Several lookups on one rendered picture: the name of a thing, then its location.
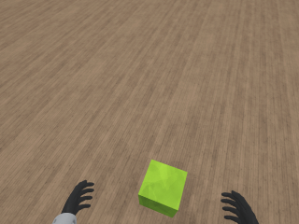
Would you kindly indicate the robot left forearm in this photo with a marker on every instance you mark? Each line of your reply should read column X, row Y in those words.
column 65, row 218

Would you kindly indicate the right robot hand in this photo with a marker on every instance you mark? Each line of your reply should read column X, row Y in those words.
column 242, row 209

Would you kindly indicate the carton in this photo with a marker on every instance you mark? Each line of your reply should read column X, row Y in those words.
column 162, row 188

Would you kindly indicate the left robot hand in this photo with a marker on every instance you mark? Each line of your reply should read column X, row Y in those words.
column 72, row 204

